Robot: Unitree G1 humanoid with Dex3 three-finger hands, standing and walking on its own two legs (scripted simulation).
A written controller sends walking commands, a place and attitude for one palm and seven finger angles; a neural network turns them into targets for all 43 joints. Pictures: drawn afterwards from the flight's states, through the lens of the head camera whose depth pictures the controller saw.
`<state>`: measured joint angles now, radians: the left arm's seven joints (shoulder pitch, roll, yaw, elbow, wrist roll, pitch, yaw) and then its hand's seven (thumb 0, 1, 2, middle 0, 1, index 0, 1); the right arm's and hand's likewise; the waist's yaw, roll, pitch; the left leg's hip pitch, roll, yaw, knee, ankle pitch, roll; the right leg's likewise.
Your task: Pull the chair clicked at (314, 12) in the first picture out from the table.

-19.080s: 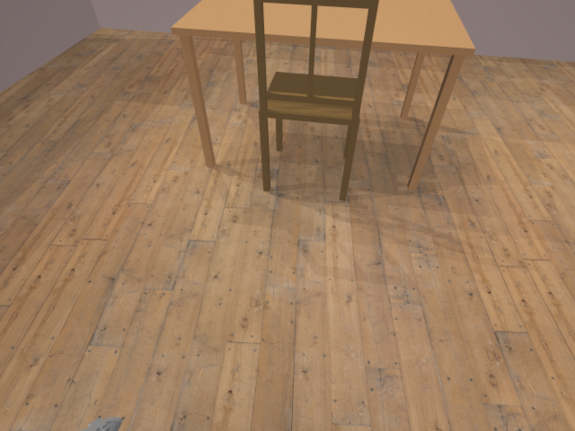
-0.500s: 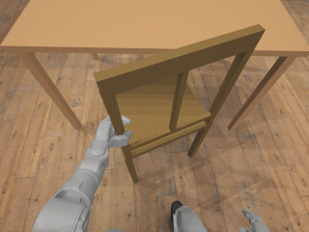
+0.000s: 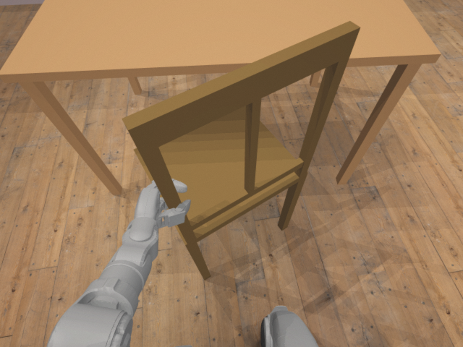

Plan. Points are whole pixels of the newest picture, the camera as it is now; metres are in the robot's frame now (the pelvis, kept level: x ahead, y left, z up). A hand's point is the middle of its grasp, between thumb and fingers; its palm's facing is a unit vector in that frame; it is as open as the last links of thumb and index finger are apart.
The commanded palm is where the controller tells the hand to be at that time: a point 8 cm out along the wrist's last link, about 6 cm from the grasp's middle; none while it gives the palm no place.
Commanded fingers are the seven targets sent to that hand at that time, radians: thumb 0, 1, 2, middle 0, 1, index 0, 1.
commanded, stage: step backward, pulling the chair out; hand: left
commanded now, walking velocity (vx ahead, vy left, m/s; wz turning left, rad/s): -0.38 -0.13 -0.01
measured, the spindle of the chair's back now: (250, 153) +0.49 -0.06 -0.04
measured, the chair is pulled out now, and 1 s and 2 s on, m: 0.20 0.26 0.29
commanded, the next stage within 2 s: none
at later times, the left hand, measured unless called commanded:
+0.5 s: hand (181, 246) +0.30 +0.09 -0.05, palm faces -0.09 -0.97 -0.24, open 6.0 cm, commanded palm +0.31 +0.14 -0.05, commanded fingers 0.00 0.90 0.90 -0.50 -1.45 -0.50 -1.45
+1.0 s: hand (180, 248) +0.29 +0.09 -0.05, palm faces -0.10 -0.96 -0.25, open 6.1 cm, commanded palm +0.30 +0.14 -0.05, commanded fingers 0.00 0.90 0.90 -0.50 -1.45 -0.50 -1.45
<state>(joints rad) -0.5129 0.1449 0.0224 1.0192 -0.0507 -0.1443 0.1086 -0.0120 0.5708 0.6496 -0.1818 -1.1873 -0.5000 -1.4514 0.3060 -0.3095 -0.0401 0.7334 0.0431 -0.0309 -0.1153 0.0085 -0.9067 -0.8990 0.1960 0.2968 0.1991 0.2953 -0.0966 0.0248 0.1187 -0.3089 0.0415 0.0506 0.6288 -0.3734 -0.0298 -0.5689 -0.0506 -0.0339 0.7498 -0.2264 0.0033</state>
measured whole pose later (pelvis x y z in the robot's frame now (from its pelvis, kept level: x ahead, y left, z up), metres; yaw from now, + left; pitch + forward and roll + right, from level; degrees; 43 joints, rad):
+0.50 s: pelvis -0.06 +0.00 +0.00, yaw -3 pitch +2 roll +2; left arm -0.47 0.13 -0.03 1.01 -0.03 -0.18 0.11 -0.02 0.58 0.68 -0.17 -1.19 -0.46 -1.42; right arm 0.21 -0.23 0.00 0.71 0.05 -0.01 -0.12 0.01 -0.90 -0.90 0.20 0.30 0.20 0.30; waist -0.04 0.02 0.13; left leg -0.39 0.06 0.09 0.61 -0.25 -0.04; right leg -0.52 -0.05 0.01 0.59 -0.11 0.00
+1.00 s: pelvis -0.07 +0.00 +0.00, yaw -3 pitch +1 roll +2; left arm -0.49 0.15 -0.02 1.05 -0.02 -0.20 0.12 -0.02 0.55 0.72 -0.19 -1.20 -0.47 -1.41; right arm 0.25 -0.25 0.01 0.75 0.06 -0.05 -0.13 0.01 -0.90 -0.90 0.20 0.30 0.20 0.30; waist -0.07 0.01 0.11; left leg -0.42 0.05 0.08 0.67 -0.34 -0.03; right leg -0.54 -0.07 -0.02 0.60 -0.09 0.00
